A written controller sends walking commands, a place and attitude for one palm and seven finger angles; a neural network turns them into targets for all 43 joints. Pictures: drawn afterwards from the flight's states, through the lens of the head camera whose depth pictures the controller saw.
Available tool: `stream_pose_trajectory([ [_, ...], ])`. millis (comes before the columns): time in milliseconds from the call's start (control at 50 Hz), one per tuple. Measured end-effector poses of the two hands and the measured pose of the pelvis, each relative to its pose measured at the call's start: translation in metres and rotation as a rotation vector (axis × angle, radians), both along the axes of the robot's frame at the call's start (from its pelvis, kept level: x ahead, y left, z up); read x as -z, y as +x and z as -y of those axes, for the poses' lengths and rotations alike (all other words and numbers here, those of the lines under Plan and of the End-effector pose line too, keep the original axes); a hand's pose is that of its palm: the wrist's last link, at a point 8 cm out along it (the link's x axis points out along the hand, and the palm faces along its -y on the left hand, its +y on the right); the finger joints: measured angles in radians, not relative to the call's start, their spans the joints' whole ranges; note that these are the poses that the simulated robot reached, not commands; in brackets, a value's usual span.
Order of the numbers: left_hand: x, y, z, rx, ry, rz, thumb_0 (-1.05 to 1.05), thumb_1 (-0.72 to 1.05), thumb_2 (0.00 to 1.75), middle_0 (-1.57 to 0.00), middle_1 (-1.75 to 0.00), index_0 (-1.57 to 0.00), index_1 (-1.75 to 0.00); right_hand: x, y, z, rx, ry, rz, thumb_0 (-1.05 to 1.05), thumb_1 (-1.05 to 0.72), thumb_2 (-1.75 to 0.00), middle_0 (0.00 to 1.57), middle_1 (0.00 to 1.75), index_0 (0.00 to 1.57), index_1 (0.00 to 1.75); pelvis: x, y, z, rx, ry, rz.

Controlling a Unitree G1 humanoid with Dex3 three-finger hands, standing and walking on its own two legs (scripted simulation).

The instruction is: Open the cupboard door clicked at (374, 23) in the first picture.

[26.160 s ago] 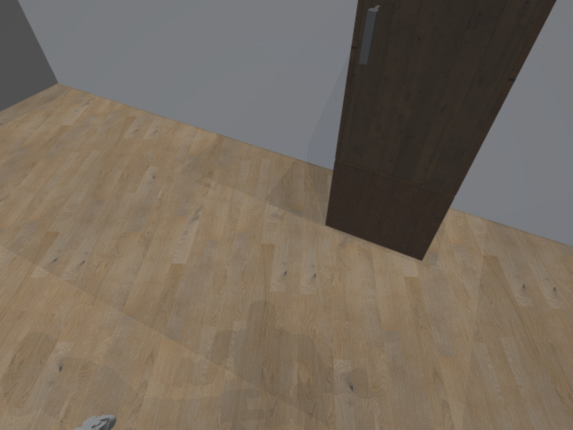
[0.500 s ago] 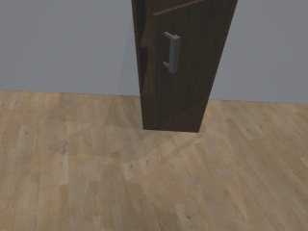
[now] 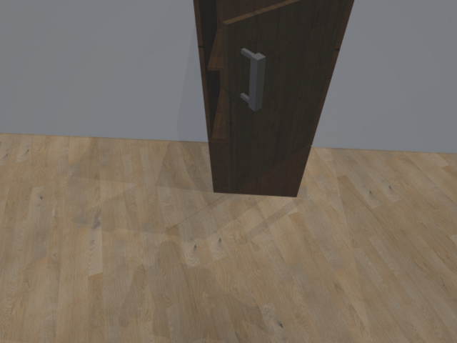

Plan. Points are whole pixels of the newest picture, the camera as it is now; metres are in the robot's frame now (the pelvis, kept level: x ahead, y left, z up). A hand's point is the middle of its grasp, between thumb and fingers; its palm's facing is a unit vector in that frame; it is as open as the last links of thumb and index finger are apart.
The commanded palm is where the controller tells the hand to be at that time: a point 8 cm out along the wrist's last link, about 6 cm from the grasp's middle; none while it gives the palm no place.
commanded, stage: look to check the result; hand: left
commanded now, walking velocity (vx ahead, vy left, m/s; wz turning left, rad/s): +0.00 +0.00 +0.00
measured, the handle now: (250, 79) +0.67 -0.01 +0.11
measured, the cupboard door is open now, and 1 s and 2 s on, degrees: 42 42 42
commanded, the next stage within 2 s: walk to a spot facing it in 0.06 s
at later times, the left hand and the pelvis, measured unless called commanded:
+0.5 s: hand out of the picture +0.07 +0.21 -0.18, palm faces -0.09 -0.96 -0.25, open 7.4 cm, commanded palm none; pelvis +0.00 +0.01 -0.01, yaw -7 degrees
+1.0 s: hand out of the picture +0.11 +0.17 -0.18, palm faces -0.35 -0.90 -0.28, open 7.4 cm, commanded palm none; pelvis -0.02 -0.01 -0.01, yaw -23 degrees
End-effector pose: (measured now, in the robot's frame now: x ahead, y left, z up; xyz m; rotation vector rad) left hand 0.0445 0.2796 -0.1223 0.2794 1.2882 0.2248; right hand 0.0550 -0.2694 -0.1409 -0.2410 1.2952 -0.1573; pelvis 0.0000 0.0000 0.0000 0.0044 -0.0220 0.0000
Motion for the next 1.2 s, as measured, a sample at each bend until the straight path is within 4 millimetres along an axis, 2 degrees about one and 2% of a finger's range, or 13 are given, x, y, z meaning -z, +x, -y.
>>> stream_pose_trajectory([
  [240,0.0,0.02,0.001,0.028,-0.006,0.027,0.0,0.9,0.9,-0.2,-0.3,-0.2,-0.3,-0.007,0.011,0.011,-0.004,-0.027,0.02,0.0,-0.9,-0.89,0.2,0.3,0.2,0.3,-0.001,0.003,0.001,0.01,0.0,-0.004],
  [360,0.007,0.024,0.009,0.047,-0.021,-0.002,0.0,0.9,0.9,-0.2,-0.3,-0.2,-0.3,-0.002,0.002,0.003,0.047,-0.022,0.026,0.0,-0.91,-0.89,0.2,0.3,0.2,0.3,0.003,0.004,-0.001,0.059,-0.003,-0.011],
  [520,0.027,0.026,0.023,0.103,-0.087,-0.049,0.0,0.9,0.9,-0.2,-0.3,-0.2,-0.3,0.007,-0.04,-0.024,0.164,0.006,-0.013,0.0,-0.91,-0.89,0.2,0.3,0.2,0.3,0.011,-0.002,-0.01,0.128,-0.008,-0.014],
  [620,0.033,0.038,0.027,0.154,-0.107,-0.056,0.0,0.9,0.9,-0.2,-0.3,-0.2,-0.3,0.012,-0.075,-0.036,0.222,0.011,-0.048,0.0,-0.9,-0.89,0.2,0.3,0.2,0.3,0.015,-0.009,-0.015,0.185,0.008,-0.019],
  [720,0.023,0.059,0.039,0.206,-0.094,-0.02,0.0,0.9,0.9,-0.2,-0.3,-0.2,-0.3,0.017,-0.107,-0.036,0.27,0.035,-0.09,0.0,-0.9,-0.89,0.2,0.3,0.2,0.3,0.014,-0.014,-0.009,0.231,0.002,-0.02],
  [800,0.023,0.076,0.052,0.267,-0.062,0.035,0.0,0.9,0.9,-0.2,-0.3,-0.2,-0.3,0.032,-0.122,-0.023,0.328,0.058,-0.09,0.0,-0.9,-0.89,0.2,0.3,0.21,0.3,0.025,-0.017,0.006,0.278,0.018,-0.027],
  [860,0.022,0.077,0.059,0.295,-0.04,0.03,0.0,0.9,0.9,-0.2,-0.3,-0.2,-0.3,0.032,-0.121,-0.009,0.369,0.052,-0.076,0.0,-0.9,-0.89,0.2,0.3,0.2,0.3,0.024,-0.022,0.01,0.311,0.008,-0.026],
  [1000,0.021,0.078,0.066,0.369,-0.045,-0.04,0.0,0.9,0.9,-0.2,-0.3,-0.2,-0.3,0.003,-0.088,0.012,0.421,-0.007,0.075,0.0,-0.91,-0.89,0.2,0.3,0.2,0.3,0.01,-0.021,0.008,0.408,0.034,-0.051],
  [1060,0.026,0.087,0.065,0.397,-0.066,-0.047,0.0,0.9,0.9,-0.2,-0.3,-0.2,-0.3,-0.005,-0.075,0.012,0.438,-0.035,0.134,0.0,-0.91,-0.89,0.2,0.3,0.2,0.3,0.011,-0.017,0.001,0.445,0.031,-0.057],
  [1120,0.038,0.101,0.063,0.419,-0.091,-0.044,0.0,0.9,0.9,-0.2,-0.3,-0.2,-0.3,-0.007,-0.071,0.007,0.449,-0.074,0.182,0.0,-0.91,-0.89,0.2,0.3,0.2,0.3,0.02,-0.01,-0.008,0.476,0.002,-0.07],
  [1200,0.04,0.127,0.07,0.463,-0.115,-0.018,0.0,0.9,0.9,-0.2,-0.3,-0.2,-0.3,-0.012,-0.086,-0.008,0.454,-0.083,0.147,0.0,-0.9,-0.89,0.2,0.3,0.2,0.3,0.017,-0.009,-0.01,0.516,-0.002,-0.053],
])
